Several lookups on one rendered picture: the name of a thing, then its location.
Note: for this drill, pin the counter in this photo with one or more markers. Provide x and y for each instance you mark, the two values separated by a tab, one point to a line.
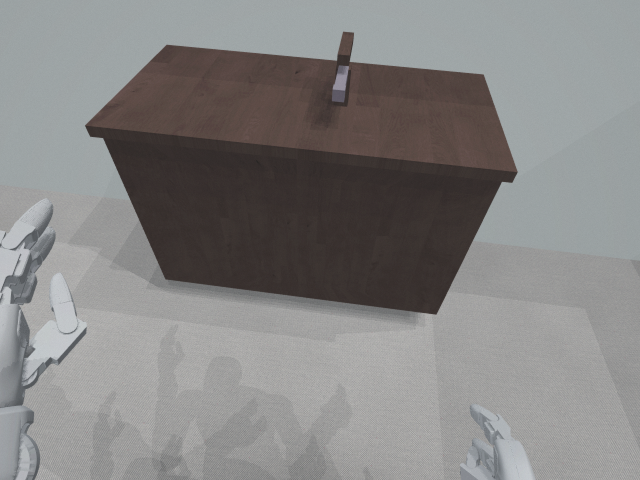
245	174

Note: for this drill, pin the right robot hand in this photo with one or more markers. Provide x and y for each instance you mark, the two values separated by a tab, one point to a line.
507	460

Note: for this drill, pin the tap lever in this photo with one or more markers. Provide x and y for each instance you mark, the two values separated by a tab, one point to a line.
339	88

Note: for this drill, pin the left robot hand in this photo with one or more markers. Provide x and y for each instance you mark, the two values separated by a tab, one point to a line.
22	252

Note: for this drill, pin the robot left forearm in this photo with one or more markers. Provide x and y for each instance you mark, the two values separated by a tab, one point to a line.
19	453

